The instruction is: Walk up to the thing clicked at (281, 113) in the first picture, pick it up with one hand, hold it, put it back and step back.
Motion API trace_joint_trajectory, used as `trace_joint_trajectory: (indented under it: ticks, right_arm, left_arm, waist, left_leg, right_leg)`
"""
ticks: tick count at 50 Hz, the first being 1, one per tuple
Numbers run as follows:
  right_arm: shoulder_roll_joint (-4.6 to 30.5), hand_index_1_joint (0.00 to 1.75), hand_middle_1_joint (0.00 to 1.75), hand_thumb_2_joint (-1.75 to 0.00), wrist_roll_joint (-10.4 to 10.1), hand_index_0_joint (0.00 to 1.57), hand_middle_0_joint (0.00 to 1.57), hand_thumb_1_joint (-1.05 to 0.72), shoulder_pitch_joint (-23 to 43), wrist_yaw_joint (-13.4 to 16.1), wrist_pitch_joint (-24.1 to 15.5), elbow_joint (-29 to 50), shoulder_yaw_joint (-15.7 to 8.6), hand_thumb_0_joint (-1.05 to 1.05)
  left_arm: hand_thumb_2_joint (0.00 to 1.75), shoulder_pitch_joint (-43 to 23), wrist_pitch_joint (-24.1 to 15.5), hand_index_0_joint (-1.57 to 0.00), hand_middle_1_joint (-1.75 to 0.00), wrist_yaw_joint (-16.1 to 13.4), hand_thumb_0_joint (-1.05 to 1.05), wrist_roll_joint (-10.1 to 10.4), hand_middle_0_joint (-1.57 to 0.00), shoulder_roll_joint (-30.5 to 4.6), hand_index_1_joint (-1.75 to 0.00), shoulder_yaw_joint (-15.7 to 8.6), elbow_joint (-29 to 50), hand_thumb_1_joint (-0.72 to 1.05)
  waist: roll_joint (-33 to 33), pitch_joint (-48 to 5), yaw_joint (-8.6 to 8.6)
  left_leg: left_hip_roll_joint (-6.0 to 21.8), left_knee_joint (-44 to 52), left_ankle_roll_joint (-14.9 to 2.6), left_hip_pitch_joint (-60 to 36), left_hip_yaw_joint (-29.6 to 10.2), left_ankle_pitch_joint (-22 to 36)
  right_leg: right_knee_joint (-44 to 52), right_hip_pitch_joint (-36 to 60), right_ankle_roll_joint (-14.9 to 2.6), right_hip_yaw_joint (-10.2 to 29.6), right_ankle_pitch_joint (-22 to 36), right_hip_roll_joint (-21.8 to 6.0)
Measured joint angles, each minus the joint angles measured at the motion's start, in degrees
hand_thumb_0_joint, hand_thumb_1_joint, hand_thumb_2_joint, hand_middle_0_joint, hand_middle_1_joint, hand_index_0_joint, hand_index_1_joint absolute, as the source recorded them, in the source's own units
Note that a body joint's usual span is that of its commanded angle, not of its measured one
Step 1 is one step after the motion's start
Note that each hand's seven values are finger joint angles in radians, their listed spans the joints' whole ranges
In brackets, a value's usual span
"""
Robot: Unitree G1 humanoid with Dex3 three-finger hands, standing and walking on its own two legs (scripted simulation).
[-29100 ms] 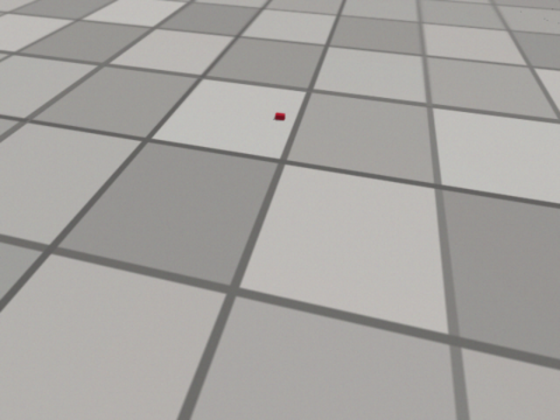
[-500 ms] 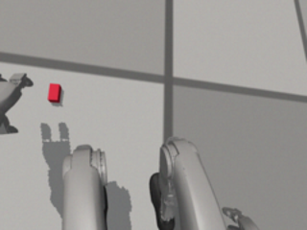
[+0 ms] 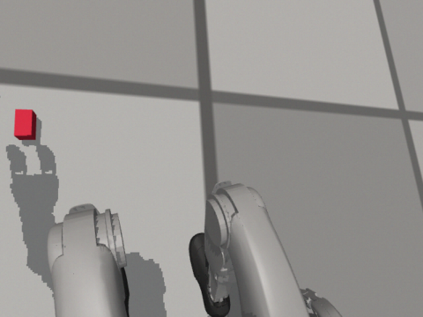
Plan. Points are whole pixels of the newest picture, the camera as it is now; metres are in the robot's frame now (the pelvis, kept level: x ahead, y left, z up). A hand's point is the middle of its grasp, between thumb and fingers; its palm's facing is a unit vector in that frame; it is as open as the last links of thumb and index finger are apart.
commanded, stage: rise first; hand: left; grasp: from above
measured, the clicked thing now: (25, 124) +0.52 +0.31 -0.31
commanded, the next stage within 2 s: none
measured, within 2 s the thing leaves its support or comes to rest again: neither
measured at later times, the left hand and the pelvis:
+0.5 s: hand out of the picture +0.47 +0.34 -0.18, palm faces -0.47 -0.05 -0.88, open 14.3 cm; pelvis +0.00 +0.00 +0.00, yaw -1 degrees
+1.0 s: hand out of the picture +0.47 +0.34 -0.20, palm faces -0.47 -0.04 -0.88, open 14.2 cm; pelvis +0.00 +0.00 -0.01, yaw -3 degrees
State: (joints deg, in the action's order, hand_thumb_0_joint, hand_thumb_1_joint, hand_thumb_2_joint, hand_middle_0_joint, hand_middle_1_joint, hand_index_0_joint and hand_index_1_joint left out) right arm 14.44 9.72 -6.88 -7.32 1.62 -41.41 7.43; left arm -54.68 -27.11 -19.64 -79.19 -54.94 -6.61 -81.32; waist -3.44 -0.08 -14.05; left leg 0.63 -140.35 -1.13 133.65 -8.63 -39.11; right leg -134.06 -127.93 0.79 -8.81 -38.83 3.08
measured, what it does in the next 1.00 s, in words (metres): stands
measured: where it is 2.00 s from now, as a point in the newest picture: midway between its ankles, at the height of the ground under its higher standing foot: (167, 303)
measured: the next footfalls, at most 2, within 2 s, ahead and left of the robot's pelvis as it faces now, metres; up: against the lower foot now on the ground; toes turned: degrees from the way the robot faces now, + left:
none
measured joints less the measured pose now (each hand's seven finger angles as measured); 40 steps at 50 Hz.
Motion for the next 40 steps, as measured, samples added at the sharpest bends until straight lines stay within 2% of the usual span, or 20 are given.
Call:
trace_joint_trajectory:
  ticks: [8,17,26,40]
  right_arm:
    - [0.43,0.3,0.3,-0.9,0.49,0.2,0.2,-0.91,-0.42,-0.04,-0.8,0.57,0.81,0.0]
    - [1.24,0.3,0.3,-0.9,0.55,0.2,0.2,-0.91,-0.44,-0.1,-1.49,1.37,1.23,0.0]
    - [1.68,0.3,0.3,-0.9,0.93,0.2,0.2,-0.91,-0.4,-0.5,-1.61,2.1,2.24,0.0]
    - [1.3,0.3,0.3,-0.9,0.75,0.2,0.2,-0.91,-0.77,-0.76,-2.45,2.52,4.06,0.0]
  left_arm:
    - [1.0,-1.5,1.71,-0.07,-0.95,-1.47,0.0,-0.25,-0.07,-0.99,-0.94,-0.31,-1.74,-0.51]
    - [1.0,-2.42,3.51,-0.07,-0.96,-0.69,0.0,1.27,-0.06,-1.71,-0.95,-0.07,-2.08,-0.51]
    - [0.99,-2.82,3.12,-0.07,-0.96,0.22,0.0,2.07,-0.07,-2.54,-0.95,0.12,-2.15,-0.51]
    - [0.99,-3.99,3.05,-0.07,-0.97,-2.38,0.0,0.23,-0.07,-3.33,-0.96,1.62,-4.59,-0.51]
  waist:
    - [-0.29,0.68,-1.2]
    - [-0.52,1.69,-2.02]
    - [-0.91,2.77,-2.52]
    - [-1.53,2.8,-3.51]
  left_leg:
    - [0.24,-0.91,0.18,0.65,-0.55,-0.74]
    - [0.37,-1.07,0.24,0.55,-0.91,-1.21]
    - [0.3,-1.34,0.14,0.56,-1.4,-1.03]
    - [0.31,-1.95,-0.24,0.79,-1.85,-0.95]
  right_leg:
    - [-0.57,-0.8,-0.09,-0.46,-0.27,0.32]
    - [-0.46,-0.73,-0.1,-0.74,-0.46,0.51]
    - [-0.28,-0.43,0.1,-1.15,-0.2,0.6]
    - [-0.23,-0.16,0.55,-1.52,0.01,0.8]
